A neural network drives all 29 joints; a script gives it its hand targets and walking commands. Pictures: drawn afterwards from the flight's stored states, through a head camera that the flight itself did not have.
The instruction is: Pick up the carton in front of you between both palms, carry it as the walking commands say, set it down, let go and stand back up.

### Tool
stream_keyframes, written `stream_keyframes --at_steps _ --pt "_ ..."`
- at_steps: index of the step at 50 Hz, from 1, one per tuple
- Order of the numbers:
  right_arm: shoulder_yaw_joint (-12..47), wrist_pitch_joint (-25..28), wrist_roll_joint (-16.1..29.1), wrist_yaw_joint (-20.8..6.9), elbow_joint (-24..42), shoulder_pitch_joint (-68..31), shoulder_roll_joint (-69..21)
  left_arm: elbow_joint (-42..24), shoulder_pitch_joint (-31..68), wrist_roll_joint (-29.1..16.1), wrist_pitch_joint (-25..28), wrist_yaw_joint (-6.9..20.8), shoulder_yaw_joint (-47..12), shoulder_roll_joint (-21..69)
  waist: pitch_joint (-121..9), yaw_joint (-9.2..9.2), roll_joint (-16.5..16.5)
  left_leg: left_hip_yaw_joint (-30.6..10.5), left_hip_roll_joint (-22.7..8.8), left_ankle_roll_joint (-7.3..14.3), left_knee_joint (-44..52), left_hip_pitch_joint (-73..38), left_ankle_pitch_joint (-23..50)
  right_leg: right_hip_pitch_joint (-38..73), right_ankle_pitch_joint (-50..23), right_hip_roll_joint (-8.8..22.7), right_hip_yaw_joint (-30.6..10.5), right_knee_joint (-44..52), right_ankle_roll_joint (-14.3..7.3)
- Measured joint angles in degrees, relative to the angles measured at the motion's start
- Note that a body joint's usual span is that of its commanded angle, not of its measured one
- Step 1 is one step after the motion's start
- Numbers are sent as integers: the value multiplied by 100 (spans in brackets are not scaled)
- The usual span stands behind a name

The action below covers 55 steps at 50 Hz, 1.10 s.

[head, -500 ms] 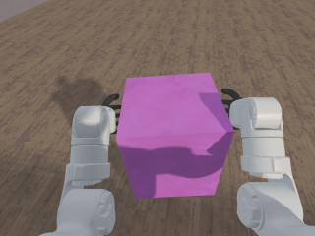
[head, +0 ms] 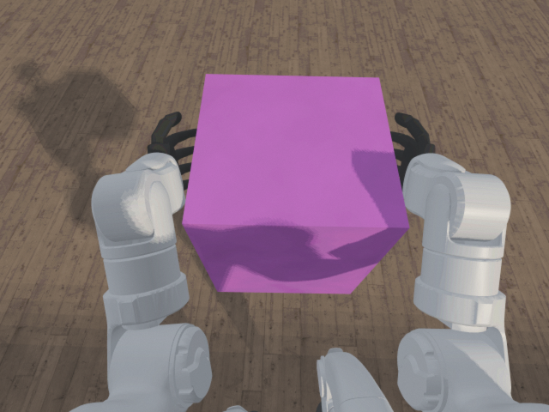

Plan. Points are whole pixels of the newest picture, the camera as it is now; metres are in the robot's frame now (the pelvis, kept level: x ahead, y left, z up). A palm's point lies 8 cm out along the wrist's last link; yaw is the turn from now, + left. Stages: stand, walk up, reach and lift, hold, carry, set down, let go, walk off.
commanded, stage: carry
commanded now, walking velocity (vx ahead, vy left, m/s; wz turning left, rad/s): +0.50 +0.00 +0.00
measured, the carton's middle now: (287, 198) +0.39 -0.02 +0.07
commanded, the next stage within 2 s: none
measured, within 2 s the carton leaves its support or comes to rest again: neither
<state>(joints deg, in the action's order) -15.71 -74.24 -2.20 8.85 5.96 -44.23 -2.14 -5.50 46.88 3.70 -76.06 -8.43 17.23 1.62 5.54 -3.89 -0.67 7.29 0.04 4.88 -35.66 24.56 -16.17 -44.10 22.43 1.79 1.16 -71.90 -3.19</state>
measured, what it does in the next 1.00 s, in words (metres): climbs: right foot, then left foot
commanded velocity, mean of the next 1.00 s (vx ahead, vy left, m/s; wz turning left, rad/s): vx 0.50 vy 0.00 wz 0.00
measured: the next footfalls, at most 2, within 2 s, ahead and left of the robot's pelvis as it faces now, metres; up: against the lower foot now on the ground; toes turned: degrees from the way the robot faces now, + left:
right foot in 0.24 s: +0.34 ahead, -0.11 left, +0.00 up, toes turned -5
left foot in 0.74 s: +0.62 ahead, +0.09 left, +0.00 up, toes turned +7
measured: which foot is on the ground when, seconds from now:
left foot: down 0.00-0.24, up 0.26-0.72, down 0.74-1.00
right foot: up 0.00-0.22, down 0.24-0.74, up 0.76-1.00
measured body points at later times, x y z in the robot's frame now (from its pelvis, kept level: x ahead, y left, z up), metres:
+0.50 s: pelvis +0.29 -0.04 +0.02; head +0.34 -0.05 +0.46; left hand +0.66 +0.13 +0.14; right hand +0.69 -0.17 +0.13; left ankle +0.33 +0.11 -0.65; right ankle +0.30 -0.10 -0.72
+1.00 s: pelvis +0.60 +0.03 +0.03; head +0.64 +0.04 +0.47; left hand +0.92 +0.18 +0.09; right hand +0.90 -0.13 +0.09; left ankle +0.58 +0.09 -0.72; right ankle +0.62 -0.12 -0.66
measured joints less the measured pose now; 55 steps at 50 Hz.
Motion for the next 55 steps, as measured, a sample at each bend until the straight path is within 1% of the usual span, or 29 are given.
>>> stream_keyframes --at_steps 2,5,8,11,12,13,14,15,16,17,18,20,24,28,31,35,37,38,39,40,41,42,43,45,49,50,51,52,55 --pt "-37 10 9 0 20 -63 1 -70 5 24 19 12 -4 12 -127 -4 1 -28 16 -27 261 -288 -67 -123 -273 44 56 665 53" --pt "-28 -3 -3 -7 -223 -150 37 79 -13 73 17 47 -18 -19 -412 1 8 -88 33 -106 592 -758 -232 -36 -859 85 123 1717 105" --pt "46 -23 -59 -36 -682 -217 86 443 -35 110 -12 89 -32 -102 -727 37 25 -140 23 -215 783 -1253 -515 340 -1298 50 256 2771 91" --pt "129 -66 -105 -65 -1142 -270 168 938 8 99 -17 116 -66 -196 -976 140 78 -187 -51 -349 614 -1664 -969 1014 -1603 -114 513 3868 -11" --pt "142 -87 -110 -78 -1272 -288 213 1139 65 93 -3 119 -95 -223 -1035 185 58 -210 -62 -381 276 -1690 -1158 1328 -1680 -151 610 4196 -57" --pt "169 -82 -102 -96 -1407 -314 282 1321 100 94 49 121 -120 -226 -1066 277 111 -227 -132 -399 -290 -1576 -1299 1416 -1844 -187 674 4142 -122" --pt "165 -58 -92 -116 -1530 -314 343 1488 108 108 127 121 -162 -204 -1052 367 186 -380 -140 -415 -1078 -1315 -1319 1400 -1661 -231 711 3864 -181" --pt "143 -49 -84 -132 -1626 -282 381 1637 95 127 179 121 -213 -178 -1018 428 202 -539 -70 -392 -1894 -982 -1320 1438 -1418 -240 722 3698 -223" --pt "135 -62 -76 -136 -1687 -232 398 1727 45 134 199 121 -253 -157 -975 480 183 -617 -5 -355 -2565 -643 -1267 1530 -1232 -239 715 3667 -247" --pt "146 -88 -80 -135 -1713 -187 395 1740 -39 122 194 122 -287 -147 -922 517 165 -634 23 -330 -3020 -318 -1134 1653 -1126 -240 702 3734 -254" --pt "166 -117 -95 -135 -1704 -155 380 1688 -133 95 177 122 -318 -150 -860 543 154 -621 13 -323 -3260 -12 -962 1787 -1103 -241 688 3859 -224" --pt "201 -161 -130 -134 -1581 -128 344 1477 -274 31 143 114 -350 -159 -714 579 151 -596 -71 -344 -3300 530 -663 2043 -1102 -255 667 4131 -217" --pt "180 -99 -189 -134 -1250 -62 239 1077 -419 12 210 92 -265 -83 -546 608 155 -588 -272 -438 -2716 1314 -341 2501 -1022 -276 612 4578 -217" --pt "135 89 -245 -135 -1176 208 114 1068 -644 57 425 92 -190 55 -632 603 157 -490 -406 -515 -1689 1579 152 3026 -832 -259 536 4962 -124" --pt "175 228 -222 -136 -1128 436 88 1067 -832 62 576 94 -244 106 -699 591 172 -385 -396 -485 -874 1487 633 3449 -580 -236 479 5114 -17" --pt "245 365 -153 -137 -1024 643 104 1001 -986 55 700 94 -375 107 -794 548 159 -133 -224 -351 296 1011 1159 3948 -24 -183 438 5004 174" --pt "278 425 -157 -138 -1063 670 73 963 -1055 35 711 96 -402 67 -858 500 139 80 -121 -217 947 507 1451 4011 417 -135 396 4428 268" --pt "288 505 -182 -139 -1092 709 18 969 -1082 13 738 107 -426 10 -866 440 9 158 -42 -71 804 476 1455 3844 601 -11 365 3811 292" --pt "317 581 -225 -140 -1126 758 -41 980 -1130 -8 768 123 -423 -34 -842 407 -85 209 0 13 558 487 1220 3536 620 19 215 2983 312" --pt "344 623 -270 -140 -1151 830 -103 977 -1212 -20 779 141 -410 -51 -813 397 -100 231 -4 55 431 443 972 3164 606 -39 70 2141 300" --pt "356 635 -309 -142 -1125 948 -165 952 -1318 -22 772 150 -403 -37 -780 397 -76 237 -18 69 436 339 797 2802 547 -95 9 1461 275" --pt "357 627 -336 -145 -1033 1112 -225 898 -1439 -14 758 152 -406 6 -746 404 -44 236 -29 58 538 196 706 2475 410 -115 14 1024 266" --pt "351 614 -354 -148 -885 1303 -284 808 -1570 4 745 152 -417 69 -714 412 -14 232 -39 0 699 35 701 2184 236 -96 56 821 275" --pt "323 611 -373 -154 -485 1701 -414 529 -1851 41 748 153 -452 216 -646 419 33 217 -38 6 1060 -304 699 1710 -64 -2 147 907 335" --pt "271 730 -382 -208 468 2467 -690 -275 -2494 97 886 166 -556 556 -606 392 85 135 -38 5 1655 -938 635 1082 -466 169 241 1727 473" --pt "280 767 -379 -236 687 2644 -744 -496 -2673 119 926 178 -588 644 -629 385 86 115 -37 -11 1763 -1094 591 982 -578 202 261 1947 497" --pt "351 778 -326 -322 866 2794 -714 -702 -2847 151 961 187 -629 731 -656 381 86 97 -36 -29 1856 -1254 533 907 -704 231 286 2164 516" --pt "432 775 -275 -384 1018 2919 -671 -904 -3027 177 986 199 -699 773 -697 373 83 84 -33 -50 1940 -1418 465 852 -838 253 313 2377 529" --pt "659 744 -256 -442 1257 3172 -606 -1301 -3406 202 926 211 -971 665 -890 342 60 55 -20 -129 2139 -1918 214 820 -1254 276 442 3027 538"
